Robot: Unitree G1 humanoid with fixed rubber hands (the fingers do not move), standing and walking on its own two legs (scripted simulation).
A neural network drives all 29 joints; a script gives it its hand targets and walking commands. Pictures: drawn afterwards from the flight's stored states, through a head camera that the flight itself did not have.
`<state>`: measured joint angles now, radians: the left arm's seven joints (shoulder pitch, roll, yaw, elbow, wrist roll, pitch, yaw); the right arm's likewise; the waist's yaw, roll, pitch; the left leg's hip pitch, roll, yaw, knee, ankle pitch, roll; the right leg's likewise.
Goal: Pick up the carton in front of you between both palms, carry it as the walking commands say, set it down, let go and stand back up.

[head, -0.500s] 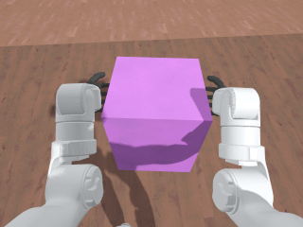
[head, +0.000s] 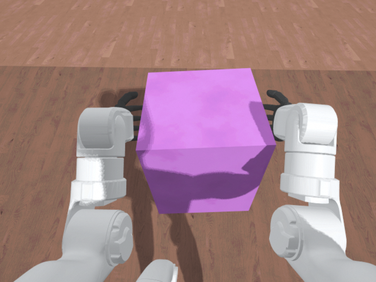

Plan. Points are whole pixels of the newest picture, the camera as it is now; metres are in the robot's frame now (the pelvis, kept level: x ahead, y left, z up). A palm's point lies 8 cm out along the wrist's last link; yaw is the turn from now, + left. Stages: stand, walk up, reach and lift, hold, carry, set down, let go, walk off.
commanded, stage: carry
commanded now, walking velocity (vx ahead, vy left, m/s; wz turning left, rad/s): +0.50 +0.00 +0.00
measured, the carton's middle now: (201, 146) +0.39 +0.03 +0.07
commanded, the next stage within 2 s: none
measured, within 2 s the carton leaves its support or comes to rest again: neither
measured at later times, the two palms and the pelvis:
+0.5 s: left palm (171, 14) +0.70 +0.14 +0.21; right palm (289, 29) +0.66 -0.16 +0.21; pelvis +0.30 +0.03 +0.04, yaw -1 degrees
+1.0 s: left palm out of the picture +1.00 +0.18 +0.25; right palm out of the picture +1.02 -0.12 +0.26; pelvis +0.63 +0.01 +0.07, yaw +0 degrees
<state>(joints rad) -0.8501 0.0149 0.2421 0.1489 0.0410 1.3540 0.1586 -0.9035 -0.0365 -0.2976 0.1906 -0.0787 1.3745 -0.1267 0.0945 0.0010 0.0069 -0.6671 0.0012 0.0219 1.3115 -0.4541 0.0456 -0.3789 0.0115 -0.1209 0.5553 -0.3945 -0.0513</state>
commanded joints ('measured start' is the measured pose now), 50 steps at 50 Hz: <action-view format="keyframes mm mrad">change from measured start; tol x32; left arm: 1 -1017 -1153 -584 -261 -558 -34 -263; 50 -843 -1107 -535 -17 -467 -18 -283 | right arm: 1 -783 1037 505 -163 375 -50 167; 50 -611 1012 502 36 331 -42 186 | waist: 1 -25 -93 -552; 9 -112 -115 -554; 12 -216 323 -695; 28 -88 122 -537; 31 15 -344 -725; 50 -205 -14 -690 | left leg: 1 -192 37 2 -94 -4 -1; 9 469 -104 240 -720 158 40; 12 1063 333 -734 -957 149 306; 29 494 157 77 -574 793 38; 31 -13 -63 42 -115 -46 -53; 34 -215 9 -58 137 -30 -10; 46 34 -6 133 -530 102 0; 50 892 65 -61 -755 33 126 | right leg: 1 549 -279 392 -170 267 -189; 9 298 -198 55 49 720 -67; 12 -370 70 84 737 -145 66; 14 -503 -10 162 928 -128 24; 23 -401 -69 81 435 0 32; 29 397 66 -114 23 135 -40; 31 787 -356 747 -187 15 -253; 34 677 -316 571 -71 445 -230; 46 440 -242 192 -189 412 -143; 50 31 -155 5 350 563 22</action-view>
